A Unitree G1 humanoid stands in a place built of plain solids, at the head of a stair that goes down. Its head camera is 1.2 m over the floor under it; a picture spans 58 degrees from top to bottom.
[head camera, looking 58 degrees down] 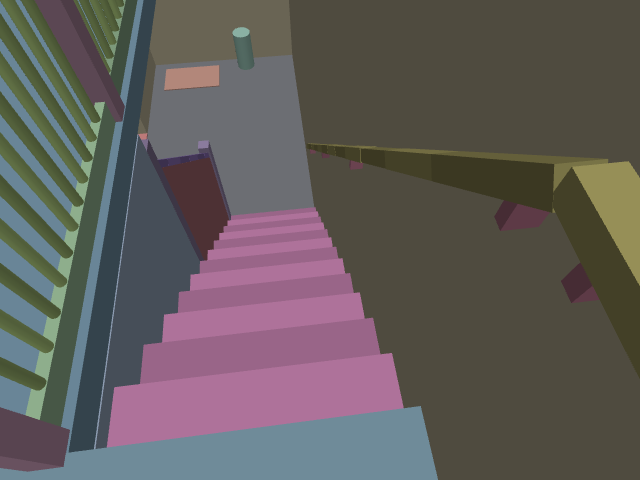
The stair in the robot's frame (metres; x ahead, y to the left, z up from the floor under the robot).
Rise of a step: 0.21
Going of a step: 0.21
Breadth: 0.90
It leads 7 degrees to the left of straight ahead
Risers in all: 13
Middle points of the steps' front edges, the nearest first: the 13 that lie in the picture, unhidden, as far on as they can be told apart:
0.18 0.18 0.00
0.39 0.21 -0.21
0.60 0.23 -0.42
0.81 0.26 -0.63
1.01 0.29 -0.84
1.22 0.31 -1.05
1.43 0.34 -1.27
1.64 0.36 -1.48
1.85 0.39 -1.69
2.06 0.41 -1.90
2.27 0.44 -2.11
2.48 0.47 -2.32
2.69 0.49 -2.53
